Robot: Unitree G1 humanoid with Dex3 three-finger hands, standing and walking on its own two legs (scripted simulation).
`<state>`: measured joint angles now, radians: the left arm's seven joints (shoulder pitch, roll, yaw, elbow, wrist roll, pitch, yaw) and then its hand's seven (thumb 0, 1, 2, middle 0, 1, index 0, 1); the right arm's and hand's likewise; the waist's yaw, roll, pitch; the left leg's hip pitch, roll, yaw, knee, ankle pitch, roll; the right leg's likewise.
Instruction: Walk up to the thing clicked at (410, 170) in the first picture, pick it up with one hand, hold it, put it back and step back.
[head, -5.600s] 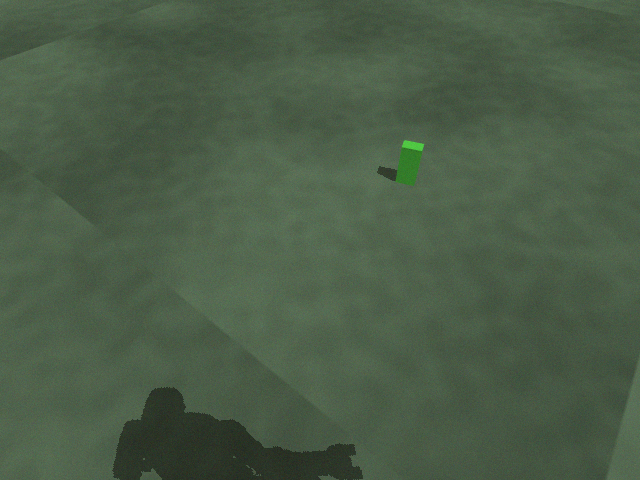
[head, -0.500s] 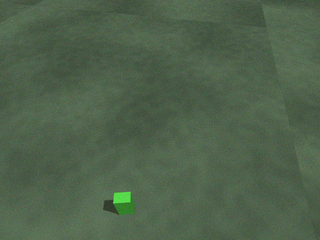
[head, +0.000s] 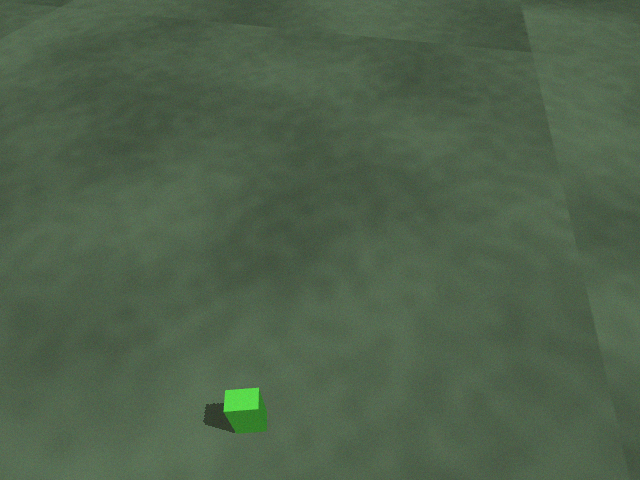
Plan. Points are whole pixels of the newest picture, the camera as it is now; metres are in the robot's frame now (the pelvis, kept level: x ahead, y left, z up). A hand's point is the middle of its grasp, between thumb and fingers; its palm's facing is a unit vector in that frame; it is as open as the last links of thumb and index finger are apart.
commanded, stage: stand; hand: left
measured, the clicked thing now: (247, 411) +0.41 +0.22 -0.68
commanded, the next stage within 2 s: go down in 1.92 s
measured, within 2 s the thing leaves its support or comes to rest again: neither
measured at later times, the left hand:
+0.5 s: hand out of the picture +0.09 +0.24 -0.15, palm faces -0.01 -0.94 -0.35, open 7.4 cm
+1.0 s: hand out of the picture +0.09 +0.24 -0.15, palm faces -0.01 -0.94 -0.35, open 7.4 cm
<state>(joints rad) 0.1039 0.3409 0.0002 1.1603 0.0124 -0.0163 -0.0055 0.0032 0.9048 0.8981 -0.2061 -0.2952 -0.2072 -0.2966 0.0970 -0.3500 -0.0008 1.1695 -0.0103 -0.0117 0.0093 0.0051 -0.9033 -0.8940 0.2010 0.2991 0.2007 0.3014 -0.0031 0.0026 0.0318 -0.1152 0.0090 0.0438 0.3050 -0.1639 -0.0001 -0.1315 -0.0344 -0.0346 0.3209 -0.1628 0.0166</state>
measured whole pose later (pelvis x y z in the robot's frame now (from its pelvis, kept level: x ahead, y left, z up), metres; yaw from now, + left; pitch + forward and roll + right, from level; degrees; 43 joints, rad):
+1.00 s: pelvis +0.02 -0.01 +0.00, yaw +0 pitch -2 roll +0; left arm 0.11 0.34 0.00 1.15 0.01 -0.01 0.00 0.00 0.90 0.90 -0.21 -0.30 -0.21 -0.30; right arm 0.10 -0.35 0.01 1.15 -0.01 -0.01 0.00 0.00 -0.90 -0.89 0.20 0.30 0.20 0.30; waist 0.00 0.01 0.03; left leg -0.08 0.02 0.03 0.29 -0.18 -0.01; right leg -0.09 -0.02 -0.05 0.30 -0.18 0.00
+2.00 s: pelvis +0.02 +0.00 +0.00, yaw +0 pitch -2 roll +0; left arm 0.11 0.34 0.00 1.14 0.01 -0.02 0.00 0.00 0.90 0.90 -0.21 -0.30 -0.21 -0.30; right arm 0.11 -0.35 0.00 1.14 -0.01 -0.01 0.00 0.00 -0.90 -0.89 0.20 0.30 0.20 0.30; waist 0.00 0.01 0.03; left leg -0.07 0.02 0.04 0.29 -0.18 -0.01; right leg -0.08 -0.03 -0.04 0.29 -0.18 0.01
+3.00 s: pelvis +0.00 +0.00 -0.10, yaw +1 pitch +18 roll -2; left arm 0.27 0.38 0.30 0.44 0.00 0.17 -0.13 -0.01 -0.49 0.06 -0.08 -0.06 -0.08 -0.07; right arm 0.22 -0.24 -0.01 0.56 0.00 -0.18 -0.07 0.01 -0.86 -0.88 0.20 0.30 0.20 0.30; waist -0.03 0.00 -0.13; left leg -0.92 0.04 -0.02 1.16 -0.55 0.00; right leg -0.88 -0.03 -0.07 1.10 -0.52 0.01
